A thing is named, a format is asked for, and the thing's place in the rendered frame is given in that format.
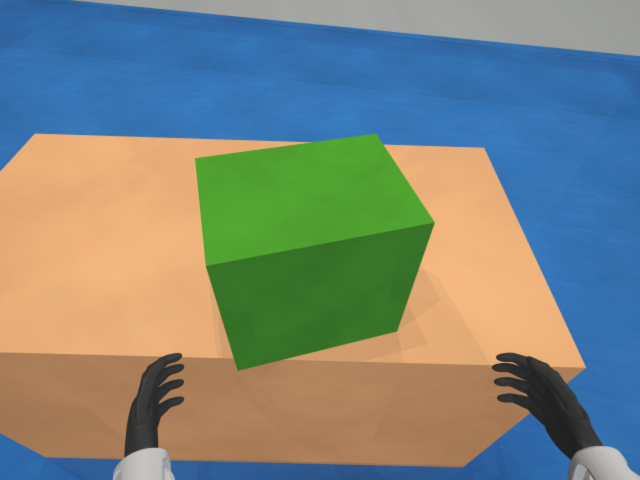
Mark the pedestal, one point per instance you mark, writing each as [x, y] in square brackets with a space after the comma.
[102, 272]

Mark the robot right forearm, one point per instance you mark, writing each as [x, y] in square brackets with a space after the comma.
[600, 463]

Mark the left robot hand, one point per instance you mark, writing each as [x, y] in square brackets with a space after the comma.
[145, 411]

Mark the right robot hand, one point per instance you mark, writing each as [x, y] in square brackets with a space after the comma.
[549, 399]

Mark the robot left forearm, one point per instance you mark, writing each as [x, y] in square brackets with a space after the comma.
[145, 464]

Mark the carton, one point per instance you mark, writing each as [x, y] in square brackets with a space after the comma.
[309, 246]

